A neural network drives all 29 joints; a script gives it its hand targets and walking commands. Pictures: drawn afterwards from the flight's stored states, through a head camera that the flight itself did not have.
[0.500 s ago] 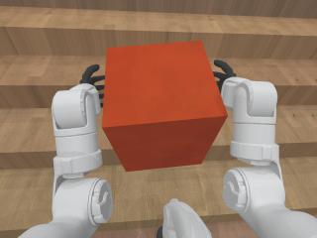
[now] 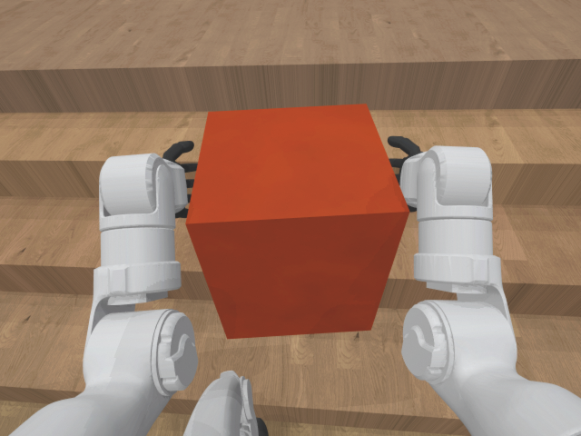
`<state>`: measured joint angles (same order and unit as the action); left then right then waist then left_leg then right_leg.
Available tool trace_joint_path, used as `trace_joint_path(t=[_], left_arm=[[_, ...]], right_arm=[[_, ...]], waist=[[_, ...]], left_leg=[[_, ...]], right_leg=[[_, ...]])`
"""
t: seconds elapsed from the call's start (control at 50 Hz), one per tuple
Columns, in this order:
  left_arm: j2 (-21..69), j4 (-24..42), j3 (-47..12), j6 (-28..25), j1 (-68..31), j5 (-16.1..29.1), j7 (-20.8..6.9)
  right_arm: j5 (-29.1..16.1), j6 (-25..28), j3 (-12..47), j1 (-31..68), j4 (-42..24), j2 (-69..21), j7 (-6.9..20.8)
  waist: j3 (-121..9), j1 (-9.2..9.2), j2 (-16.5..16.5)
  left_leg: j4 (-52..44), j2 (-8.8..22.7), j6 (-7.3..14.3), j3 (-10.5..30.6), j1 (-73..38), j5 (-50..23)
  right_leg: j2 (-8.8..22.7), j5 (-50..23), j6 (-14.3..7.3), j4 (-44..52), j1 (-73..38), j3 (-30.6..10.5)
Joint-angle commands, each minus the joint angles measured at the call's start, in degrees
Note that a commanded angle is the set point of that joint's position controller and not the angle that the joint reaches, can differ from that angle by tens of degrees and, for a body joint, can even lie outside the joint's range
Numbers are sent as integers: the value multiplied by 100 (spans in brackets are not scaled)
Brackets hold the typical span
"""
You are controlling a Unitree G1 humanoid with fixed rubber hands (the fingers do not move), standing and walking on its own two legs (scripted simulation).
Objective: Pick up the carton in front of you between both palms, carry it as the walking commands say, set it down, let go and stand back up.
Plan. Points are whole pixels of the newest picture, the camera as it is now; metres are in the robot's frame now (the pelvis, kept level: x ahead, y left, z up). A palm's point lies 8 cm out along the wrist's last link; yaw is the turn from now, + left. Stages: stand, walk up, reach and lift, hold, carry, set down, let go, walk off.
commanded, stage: carry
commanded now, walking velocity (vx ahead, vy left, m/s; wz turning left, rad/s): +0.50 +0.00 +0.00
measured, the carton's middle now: (293, 226) +0.37 -0.01 +0.11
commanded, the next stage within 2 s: none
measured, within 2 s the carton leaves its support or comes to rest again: neither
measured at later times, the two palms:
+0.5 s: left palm out of the picture +0.65 +0.13 +0.36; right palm out of the picture +0.64 -0.17 +0.37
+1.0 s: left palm out of the picture +0.93 +0.13 +0.53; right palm out of the picture +0.93 -0.17 +0.51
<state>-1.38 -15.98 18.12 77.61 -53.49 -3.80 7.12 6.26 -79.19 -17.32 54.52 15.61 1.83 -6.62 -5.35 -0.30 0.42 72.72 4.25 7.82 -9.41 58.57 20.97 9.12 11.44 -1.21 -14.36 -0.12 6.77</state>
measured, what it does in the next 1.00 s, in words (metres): climbs: right foot 0.16 m higher, then left foot 0.16 m higher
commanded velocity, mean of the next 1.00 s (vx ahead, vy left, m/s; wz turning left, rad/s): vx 0.50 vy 0.00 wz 0.00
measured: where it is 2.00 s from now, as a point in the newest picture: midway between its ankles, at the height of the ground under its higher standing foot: (298, 60)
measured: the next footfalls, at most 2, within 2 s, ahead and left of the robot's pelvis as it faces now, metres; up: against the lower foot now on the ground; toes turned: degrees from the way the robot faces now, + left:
right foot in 0.50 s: +0.43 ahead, -0.13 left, +0.32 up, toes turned -5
left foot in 1.00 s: +0.76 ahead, +0.10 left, +0.48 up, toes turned +5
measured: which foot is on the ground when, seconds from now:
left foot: down 0.00-0.56, up 0.58-0.98, down 1.00-1.00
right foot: down 0.00-0.02, up 0.04-0.48, down 0.50-1.00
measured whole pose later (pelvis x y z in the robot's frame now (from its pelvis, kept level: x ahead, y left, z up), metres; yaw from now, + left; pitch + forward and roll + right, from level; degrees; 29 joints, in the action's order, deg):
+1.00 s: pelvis +0.55 -0.01 +0.32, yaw +0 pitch +5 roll +4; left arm -2.5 -11.7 18.3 79.1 -54.5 -3.3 7.2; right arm 5.7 -80.9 -15.7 55.9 11.5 1.7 -7.5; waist -4.9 -0.4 0.3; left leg 78.1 3.5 8.0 -10.5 63.0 21.8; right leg 6.8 12.7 -2.2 -11.9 -2.7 6.3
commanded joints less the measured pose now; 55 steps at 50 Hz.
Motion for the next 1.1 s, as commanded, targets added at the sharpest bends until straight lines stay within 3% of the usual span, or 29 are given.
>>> trace_joint_path(t=[0.0, 0.02, 0.04, 0.12, 0.24, 0.32, 0.38, 0.4, 0.42, 0.48, 0.5, 0.52, 0.54, 0.56, 0.58, 0.62, 0.66, 0.72, 0.78, 0.82, 0.88, 0.92, 0.96, 0.98, 1.0, 1.02, 1.04, 1.06, 1.08], left_arm=[[6128, 718, -2531, -19, -4366, 2178, -1419], [6133, 766, -2516, -103, -3942, 1935, -1362], [5708, 747, -2325, -147, -3571, 1594, -1266], [5571, 1513, -2536, -315, -3856, 1370, -1077], [5306, 1616, -3186, -314, -3030, 1360, -1064], [5238, 1399, -3413, -98, -3279, 1585, -1085], [5125, 1245, -3415, 28, -3606, 1720, -1014], [5137, 1164, -3384, 82, -3723, 1788, -987], [5207, 1118, -3414, 126, -3861, 1864, -980], [5742, 652, -3428, 195, -3871, 2263, -951], [5925, 683, -3405, 166, -4043, 2367, -965], [6186, 711, -3493, 128, -4218, 2516, -1009], [6488, 763, -3545, 58, -4190, 2693, -1094], [6615, 685, -3591, -47, -4457, 2951, -1155], [6809, 1004, -3608, -143, -4532, 3080, -1250], [7159, 1865, -3803, -269, -5644, 3320, -1367], [7208, 2061, -3900, -292, -5774, 3547, -1435], [6964, 1900, -3763, -225, -5317, 3485, -1465], [6515, 1401, -3521, -66, -4670, 3158, -1476], [6322, 1137, -3332, 16, -4469, 2983, -1489], [6069, 878, -3161, 107, -4550, 2843, -1550], [5967, 838, -3022, 188, -4681, 2723, -1541], [5838, 685, -2728, 268, -4415, 2511, -1507], [5825, 614, -2648, 280, -4306, 2348, -1493], [5867, 517, -2544, 265, -4295, 2197, -1473], [5723, 517, -2528, 199, -4206, 2007, -1430], [5814, 455, -2408, 113, -3797, 1839, -1388], [5522, 279, -2141, 48, -3478, 1496, -1335], [5521, 391, -2070, -12, -3566, 1344, -1303]], right_arm=[[-2756, 222, 3203, 4420, -736, -6635, 958], [-3058, 333, 3426, 4546, -888, -6801, 1019], [-3371, 417, 3572, 4571, -1101, -7100, 1096], [-3768, 719, 4017, 5343, -2468, -7271, 1265], [-3445, 601, 4219, 4437, -2430, -6821, 1229], [-3147, 362, 3922, 3932, -1854, -6237, 1282], [-3056, 204, 3641, 4070, -1600, -5941, 1381], [-3037, 148, 3484, 4196, -1524, -5832, 1401], [-3001, 80, 3396, 4213, -1382, -5816, 1412], [-2734, -103, 2961, 3930, -913, -5645, 1410], [-2632, -114, 2851, 4042, -811, -5683, 1410], [-2446, -78, 2687, 3853, -628, -5616, 1383], [-2246, 10, 2565, 3828, -640, -5544, 1356], [-2049, 22, 2467, 3430, -333, -5648, 1316], [-1860, 118, 2298, 3261, -279, -5597, 1268], [-1837, 204, 2386, 4103, -923, -5729, 1186], [-1833, 225, 2466, 4220, -1256, -5500, 1034], [-1678, 251, 2592, 3877, -1349, -5249, 840], [-1584, 147, 2726, 3511, -1014, -5161, 787], [-1654, 45, 2822, 3588, -830, -5213, 812], [-1786, -34, 2882, 3807, -583, -5274, 822], [-2060, -82, 3024, 3998, -451, -5546, 821], [-2350, -92, 3081, 4123, -423, -5855, 831], [-2505, -67, 3112, 4196, -487, -6069, 866], [-2657, -16, 3199, 4469, -623, -6338, 919], [-2944, 43, 3399, 4550, -742, -6577, 1003], [-3216, 162, 3508, 4419, -783, -6826, 1108], [-3461, 265, 3561, 4614, -894, -7096, 1207], [-3636, 384, 3692, 5041, -1257, -7214, 1287]], waist=[[-3463, 1398, -1014], [-4063, 820, 1283], [-4682, 813, 1348], [-3052, 638, 391], [-2755, 671, 39], [-2126, 1128, 313], [-1237, 639, 265], [-1077, 354, 303], [-923, 170, 782], [-2453, -559, 1940], [-2957, -936, 1523], [-3495, -1199, 1239], [-2947, -1059, 741], [-3614, -570, -1495], [-4371, -732, -1089], [-3008, -595, -272], [-2357, -604, -119], [-2217, -415, -47], [-2077, -730, -524], [-1752, -913, -707], [-825, -443, -189], [-960, -36, -898], [-2171, 621, -1880], [-2764, 1149, -2029], [-3259, 1251, -1313], [-3506, 1395, -574], [-3782, 894, 1274], [-4440, 773, 980], [-4203, 722, 543]], left_leg=[[-3337, -1006, -79, 102, -5083, -1611], [-4452, 1093, 939, 4158, -6896, -3767], [-4617, 1312, 1479, 5325, -6778, -3540], [-4238, 1060, 836, 3937, -6130, -843], [-4917, 1381, 940, 2754, -7027, -2797], [-5180, 2016, 1113, 3258, -8878, -1991], [-6150, 1165, 361, 2001, -7049, -226], [-6834, 801, 359, 1300, -5552, -851], [-7431, 543, 337, 465, -4261, -1740], [-5233, 638, 316, -367, -5162, -9540], [-3479, 386, 112, -466, -5827, -10584], [-1811, 222, -238, -267, -5803, -9894], [-549, 14, -332, 354, -4319, -4771], [2306, -1023, -876, 1262, -2101, -461], [3684, -1140, -653, 2084, -1739, -749], [3793, -829, -286, 1970, -445, -568], [3518, -564, -182, 1761, -118, -562], [2496, -257, -187, 1230, 153, -532], [3467, -217, -82, 692, 1484, 60], [5038, -107, -11, 956, 3217, 1300], [2881, 166, -204, 163, 2343, 863], [586, -1, -48, -361, -1170, 59], [-15, -717, 131, -880, -3127, -889], [-594, -987, 66, -1012, -3774, -824], [-2011, -1309, 127, -734, -4523, -630], [-3654, -1066, 3, 124, -5412, -1943], [-4526, 919, 1209, 4126, -6871, -4950], [-4269, 1257, 1807, 5146, -7102, -5463], [-4074, 1115, 1694, 4855, -6897, -4219]], right_leg=[[-249, -7202, -311, -4369, 465, 172], [-1284, -682, 291, -6840, 2917, -340], [-1535, -91, 135, -8960, 3151, -1666], [-985, -23, -508, -9335, 4920, -1548], [-751, 932, -632, -8180, 5883, -622], [-470, 2759, -752, -11509, 9501, -1142], [-188, 2072, -549, -9741, 8587, -382], [-166, 1497, -487, -8261, 6826, 36], [-225, 1258, -549, -6879, 5098, 309], [-1259, 261, -821, -5709, 2794, 1231], [-1718, 12, -760, -4493, 2155, 1412], [-1717, -373, -702, -3010, 1305, 744], [-1109, -1182, -793, -1620, 565, -910], [701, -6840, -1828, -2232, -1619, -3924], [703, -4654, -2299, -1730, -1642, -4921], [406, -1419, -1678, -1705, -1000, -4265], [447, 78, -1317, -1527, -594, -3467], [563, -736, -1236, -1099, -859, -2762], [879, -2122, -1610, -772, -1713, -2623], [1168, -1523, -1710, -550, -2519, -2836], [456, -335, -1182, 482, -766, -1598], [-72, -2472, -1122, 1360, 1466, -64], [80, -8162, -1042, -80, 1066, 392], [151, -9445, -900, -1367, 587, 526], [-96, -9215, -673, -3046, 260, 436], [-389, -7103, -283, -4816, 464, 119], [-1618, -523, 202, -7753, 2973, -471], [-1723, -100, 27, -9684, 3481, -1734], [-1534, -13, -182, -10041, 3969, -1804]])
